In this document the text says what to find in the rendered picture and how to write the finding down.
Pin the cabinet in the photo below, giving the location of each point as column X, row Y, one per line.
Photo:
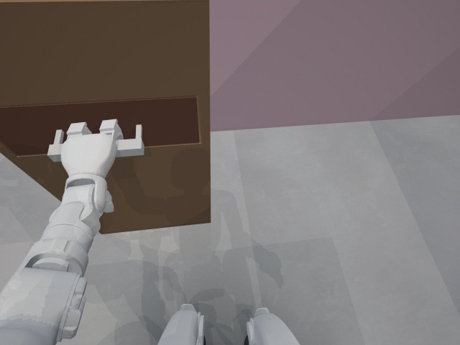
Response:
column 54, row 51

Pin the handle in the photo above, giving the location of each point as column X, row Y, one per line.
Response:
column 126, row 147

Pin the drawer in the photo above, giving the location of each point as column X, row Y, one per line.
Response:
column 29, row 129

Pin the right robot shin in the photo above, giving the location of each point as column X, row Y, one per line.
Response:
column 261, row 311

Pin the robot left upper arm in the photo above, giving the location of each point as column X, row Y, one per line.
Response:
column 42, row 307

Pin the robot left hand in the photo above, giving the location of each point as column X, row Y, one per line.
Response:
column 84, row 152

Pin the right robot thigh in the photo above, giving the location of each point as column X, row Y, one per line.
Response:
column 268, row 329

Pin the robot left forearm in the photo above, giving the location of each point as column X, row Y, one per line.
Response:
column 65, row 242

